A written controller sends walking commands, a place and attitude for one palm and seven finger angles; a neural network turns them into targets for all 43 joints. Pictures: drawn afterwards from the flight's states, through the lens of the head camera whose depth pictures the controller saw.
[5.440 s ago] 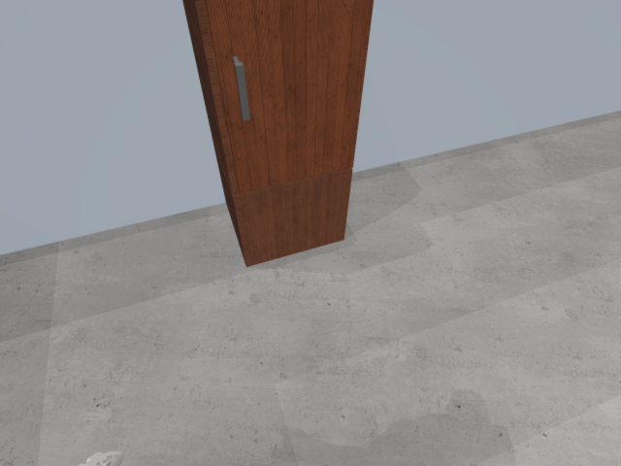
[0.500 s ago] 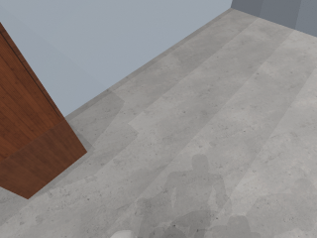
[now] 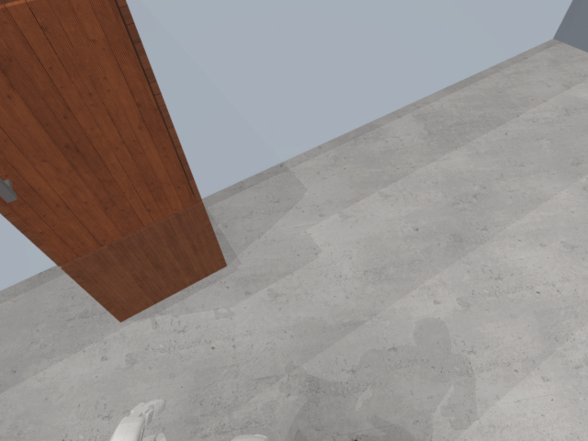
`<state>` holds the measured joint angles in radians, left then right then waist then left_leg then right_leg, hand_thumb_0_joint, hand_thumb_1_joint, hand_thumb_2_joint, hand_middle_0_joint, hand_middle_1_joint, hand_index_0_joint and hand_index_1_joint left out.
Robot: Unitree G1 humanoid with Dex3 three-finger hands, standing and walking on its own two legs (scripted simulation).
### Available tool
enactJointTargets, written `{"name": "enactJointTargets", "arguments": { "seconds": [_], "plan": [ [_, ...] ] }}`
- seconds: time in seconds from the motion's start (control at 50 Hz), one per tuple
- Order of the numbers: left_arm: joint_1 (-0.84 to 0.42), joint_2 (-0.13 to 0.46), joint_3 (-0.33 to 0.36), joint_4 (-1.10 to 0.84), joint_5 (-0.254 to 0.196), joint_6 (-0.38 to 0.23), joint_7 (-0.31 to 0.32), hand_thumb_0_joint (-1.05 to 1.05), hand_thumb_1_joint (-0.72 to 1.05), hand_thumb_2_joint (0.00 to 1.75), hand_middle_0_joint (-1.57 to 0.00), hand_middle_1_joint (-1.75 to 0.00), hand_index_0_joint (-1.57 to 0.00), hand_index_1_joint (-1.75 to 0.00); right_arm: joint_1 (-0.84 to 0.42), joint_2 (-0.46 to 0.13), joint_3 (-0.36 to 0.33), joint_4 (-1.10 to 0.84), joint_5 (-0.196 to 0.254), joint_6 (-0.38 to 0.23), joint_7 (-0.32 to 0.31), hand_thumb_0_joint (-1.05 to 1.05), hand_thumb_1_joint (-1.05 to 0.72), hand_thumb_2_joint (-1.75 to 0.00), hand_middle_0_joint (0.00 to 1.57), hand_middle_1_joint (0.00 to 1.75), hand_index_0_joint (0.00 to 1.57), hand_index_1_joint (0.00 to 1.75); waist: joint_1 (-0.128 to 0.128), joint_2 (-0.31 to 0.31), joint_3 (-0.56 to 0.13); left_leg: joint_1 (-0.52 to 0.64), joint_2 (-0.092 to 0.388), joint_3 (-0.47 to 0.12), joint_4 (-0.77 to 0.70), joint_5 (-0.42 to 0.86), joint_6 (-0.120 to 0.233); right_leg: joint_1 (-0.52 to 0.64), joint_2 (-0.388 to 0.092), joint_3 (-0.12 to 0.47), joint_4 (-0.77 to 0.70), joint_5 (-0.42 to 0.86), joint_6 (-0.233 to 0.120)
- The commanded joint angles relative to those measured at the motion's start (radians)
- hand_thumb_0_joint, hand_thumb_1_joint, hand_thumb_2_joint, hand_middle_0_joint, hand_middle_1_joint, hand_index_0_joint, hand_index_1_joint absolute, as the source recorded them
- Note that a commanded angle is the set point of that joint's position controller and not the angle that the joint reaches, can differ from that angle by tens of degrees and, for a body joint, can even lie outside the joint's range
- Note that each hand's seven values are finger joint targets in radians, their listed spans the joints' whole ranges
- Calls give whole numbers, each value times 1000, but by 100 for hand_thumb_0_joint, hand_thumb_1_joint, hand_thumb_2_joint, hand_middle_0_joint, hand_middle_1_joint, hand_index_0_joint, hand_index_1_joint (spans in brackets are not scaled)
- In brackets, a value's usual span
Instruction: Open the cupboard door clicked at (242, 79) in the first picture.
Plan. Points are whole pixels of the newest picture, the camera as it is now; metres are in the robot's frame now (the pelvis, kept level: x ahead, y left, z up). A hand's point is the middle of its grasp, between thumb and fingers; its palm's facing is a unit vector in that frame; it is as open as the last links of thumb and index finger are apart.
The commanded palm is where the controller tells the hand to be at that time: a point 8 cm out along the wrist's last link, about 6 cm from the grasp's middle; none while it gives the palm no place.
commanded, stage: turn to face it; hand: left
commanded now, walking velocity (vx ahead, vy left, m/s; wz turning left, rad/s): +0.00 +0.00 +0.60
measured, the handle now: out of the picture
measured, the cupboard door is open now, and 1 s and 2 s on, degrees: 0 0 0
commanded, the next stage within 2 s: take the last steps up to it in 0.84 s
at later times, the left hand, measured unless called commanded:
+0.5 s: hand out of the picture -0.02 +0.27 -0.17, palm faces +0.33 -0.91 -0.25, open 7.3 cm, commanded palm none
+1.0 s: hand out of the picture +0.00 +0.19 -0.13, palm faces +0.46 -0.84 -0.27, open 7.3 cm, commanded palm none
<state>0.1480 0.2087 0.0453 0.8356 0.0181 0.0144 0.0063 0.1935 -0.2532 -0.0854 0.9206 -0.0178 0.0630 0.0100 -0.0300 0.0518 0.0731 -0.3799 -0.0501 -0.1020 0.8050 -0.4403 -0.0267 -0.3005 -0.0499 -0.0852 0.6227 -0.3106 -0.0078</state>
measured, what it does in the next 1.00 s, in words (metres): steps on the spot, turning left: left foot, then right foot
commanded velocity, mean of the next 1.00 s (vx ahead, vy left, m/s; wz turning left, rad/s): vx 0.02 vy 0.00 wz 0.39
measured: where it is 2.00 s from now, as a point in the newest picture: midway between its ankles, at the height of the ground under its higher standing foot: outside the picture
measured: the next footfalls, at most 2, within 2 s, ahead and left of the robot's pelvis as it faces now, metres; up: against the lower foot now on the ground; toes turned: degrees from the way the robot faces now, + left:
left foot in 0.36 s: +0.02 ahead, +0.15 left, +0.00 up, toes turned +19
right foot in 0.82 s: +0.09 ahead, -0.07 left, +0.00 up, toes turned +20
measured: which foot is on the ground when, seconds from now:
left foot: up 0.00-0.34, down 0.36-0.82, up 0.84-1.00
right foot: down 0.00-0.36, up 0.38-0.80, down 0.82-1.00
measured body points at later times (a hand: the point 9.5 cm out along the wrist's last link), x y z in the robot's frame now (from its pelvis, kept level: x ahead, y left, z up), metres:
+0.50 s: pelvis +0.00 +0.04 +0.01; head +0.04 +0.08 +0.45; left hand -0.04 +0.32 -0.15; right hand +0.17 -0.18 -0.12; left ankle -0.02 +0.13 -0.73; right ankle +0.01 -0.11 -0.65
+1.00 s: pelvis +0.02 -0.01 +0.02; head +0.05 -0.05 +0.46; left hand -0.02 +0.23 -0.11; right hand +0.17 -0.21 -0.16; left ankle -0.08 +0.12 -0.64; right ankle +0.05 -0.08 -0.73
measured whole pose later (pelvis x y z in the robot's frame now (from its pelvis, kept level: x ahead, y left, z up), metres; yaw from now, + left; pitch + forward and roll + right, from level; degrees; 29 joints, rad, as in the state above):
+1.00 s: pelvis +0.02 -0.01 +0.02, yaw +27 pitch -2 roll +3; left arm 0.22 0.14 0.03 0.94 0.02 0.01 0.01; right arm 0.22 -0.23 -0.08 1.00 -0.02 0.07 0.01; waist -0.02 0.05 0.04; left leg -0.45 -0.01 -0.04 1.12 -0.38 -0.05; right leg -0.20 -0.06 -0.12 0.50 -0.28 -0.05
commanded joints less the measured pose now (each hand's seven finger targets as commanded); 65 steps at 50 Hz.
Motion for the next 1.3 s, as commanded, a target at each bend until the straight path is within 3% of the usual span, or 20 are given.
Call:
{"name": "enactJointTargets", "arguments": {
  "seconds": [0.0,0.06,0.2,0.28,0.3,0.34,0.36,0.46,0.64,0.74,0.76,0.78,0.8,0.82,0.84,0.88,0.92,1.04,1.16,1.28],
  "plan": [
    [12,198,47,-66,1,-19,25,0,90,90,-20,-30,-20,-30,-34,-107,-37,-84,-7,-9,14,0,-90,-90,20,30,20,30,20,-217,-28,-197,66,25,456,3,-16,65,-325,254,-353,98,-103],
    [-2,165,37,-67,7,-25,29,0,90,90,-20,-30,-20,-30,-8,-80,-24,-64,-5,-5,26,0,-90,-90,20,30,20,30,9,-225,-42,-169,84,84,393,59,-41,101,-275,91,-315,223,-87],
    [111,227,55,-5,12,-13,25,0,90,90,-20,-30,-20,-30,-112,-56,-2,-91,5,-11,26,0,-90,-90,20,30,20,30,74,-259,-66,-81,89,185,63,-9,-42,189,-329,9,-247,413,-112],
    [107,237,66,10,7,-3,20,0,90,90,-20,-30,-20,-30,-38,-65,2,-84,4,-31,19,0,-90,-90,20,30,20,30,43,-232,-132,83,69,233,-233,123,-18,197,-321,-74,-94,466,-53],
    [106,226,67,7,-3,3,16,0,90,90,-20,-30,-20,-30,15,-100,-8,-73,2,-39,19,0,-90,-90,20,30,20,30,9,-159,-156,227,86,207,-364,259,-3,98,-301,-100,16,386,-7],
    [44,116,34,-66,-5,12,8,0,90,90,-20,-30,-20,-30,145,-290,-48,-55,2,-45,9,0,-90,-90,20,30,20,30,-58,283,-177,408,467,-268,-451,821,198,-285,-97,-83,406,-381,107],
    [2,128,36,-66,1,23,17,0,90,90,-20,-30,-20,-30,168,-268,-47,-31,0,-48,-6,0,-90,-90,20,30,20,30,-71,192,-185,377,470,-279,-450,759,224,-306,-97,21,509,-347,97],
    [66,131,47,20,-2,19,1,0,90,90,-20,-30,-20,-30,-16,-156,-7,-73,-1,-62,-22,0,-90,-90,20,30,20,30,20,103,-124,263,280,-59,-459,668,167,-243,-85,56,535,-82,101],
    [5,97,29,-1,-7,16,11,0,90,90,-20,-30,-20,-30,38,-148,-12,-41,-6,-51,-24,0,-90,-90,20,30,20,30,-12,90,-116,290,287,-145,-439,694,209,-159,-25,51,249,-141,98],
    [93,92,26,24,-13,-1,19,0,90,90,-20,-30,-20,-30,-5,-137,-12,-39,-5,-46,-22,0,-90,-90,20,30,20,30,38,98,-132,186,248,-165,-373,680,173,55,17,36,-40,-5,74],
    [132,101,27,38,-12,-10,22,0,90,90,-20,-30,-20,-30,-14,-125,-10,-41,1,-46,-20,0,-90,-90,20,30,20,30,59,57,-141,141,217,-146,-327,597,137,148,2,34,-184,107,72],
    [159,149,34,46,-3,-23,27,0,90,90,-20,-30,-20,-30,5,-79,-6,-39,10,-50,-14,0,-90,-90,20,30,20,30,64,-68,-171,42,143,-81,-213,409,73,275,-113,147,-288,215,44],
    [164,234,49,48,11,-32,32,0,90,90,-20,-30,-20,-30,13,-13,7,-63,15,-51,-9,0,-90,-90,20,30,20,30,60,-322,-149,-139,-4,67,-39,-18,2,334,-355,377,-311,399,-67],
    [165,240,51,38,0,-31,30,0,90,90,-20,-30,-20,-30,-6,-58,-5,-64,3,-30,-18,0,-90,-90,20,30,20,30,78,-351,-135,-109,25,15,120,-172,1,193,-425,405,-335,423,-145],
    [125,211,49,35,1,-25,35,0,90,90,-20,-30,-20,-30,-21,-66,-11,-54,1,-18,-17,0,-90,-90,20,30,20,30,62,-294,-88,-112,33,4,244,-141,2,128,-397,389,-344,374,-169],
    [53,159,34,25,0,-27,30,0,90,90,-20,-30,-20,-30,6,-50,-12,-5,-1,-11,-5,0,-90,-90,20,30,20,30,21,-158,-32,-137,52,25,370,-4,-10,102,-285,228,-322,324,-134],
    [60,134,27,31,0,-33,28,0,90,90,-20,-30,-20,-30,27,-38,-8,16,-2,-7,-1,0,-90,-90,20,30,20,30,21,-185,-32,-125,62,42,383,63,-22,88,-245,157,-331,292,-106],
    [216,111,28,113,7,-56,19,0,90,90,-20,-30,-20,-30,-26,-32,1,20,-16,-26,12,0,-90,-90,20,30,20,30,81,-201,-3,-186,119,95,245,114,-32,196,-266,201,-445,-72,-96],
    [312,117,23,195,16,-68,10,0,90,90,-20,-30,-20,-30,-80,0,21,22,-10,-52,18,0,-90,-90,20,30,20,30,109,-201,1,-139,130,153,-3,67,-7,238,-279,203,-475,-98,-129],
    [297,111,22,256,8,-59,7,0,90,90,-20,-30,-20,-30,-9,29,38,57,-2,-77,10,0,-90,-90,20,30,20,30,59,-193,-3,127,100,231,-274,115,21,99,-233,124,-412,-112,-108]
  ]
}}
